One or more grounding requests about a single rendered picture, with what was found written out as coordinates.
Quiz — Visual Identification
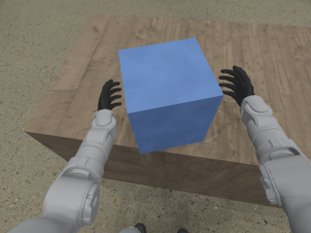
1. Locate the robot left upper arm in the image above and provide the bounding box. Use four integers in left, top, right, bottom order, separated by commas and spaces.
7, 176, 100, 233

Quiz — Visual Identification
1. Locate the robot left hand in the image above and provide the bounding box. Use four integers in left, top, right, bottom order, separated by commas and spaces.
97, 79, 122, 111

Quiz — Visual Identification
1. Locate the robot left foot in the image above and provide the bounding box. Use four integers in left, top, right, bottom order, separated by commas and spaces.
134, 223, 146, 233

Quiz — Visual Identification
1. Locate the robot left forearm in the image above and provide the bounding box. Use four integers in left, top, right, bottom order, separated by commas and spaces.
42, 109, 119, 213

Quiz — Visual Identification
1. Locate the robot right forearm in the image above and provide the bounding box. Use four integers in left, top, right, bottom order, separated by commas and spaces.
239, 95, 311, 166

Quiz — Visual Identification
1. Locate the carton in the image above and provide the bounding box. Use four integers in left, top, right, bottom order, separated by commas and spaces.
118, 37, 224, 154

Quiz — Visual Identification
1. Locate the pedestal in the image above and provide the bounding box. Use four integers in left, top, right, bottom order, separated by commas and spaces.
24, 14, 311, 209

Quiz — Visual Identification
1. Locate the robot right upper arm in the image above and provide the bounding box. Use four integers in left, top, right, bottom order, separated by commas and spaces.
259, 154, 311, 233

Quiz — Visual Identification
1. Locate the robot right hand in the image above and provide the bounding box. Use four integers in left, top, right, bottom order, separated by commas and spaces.
219, 65, 255, 107

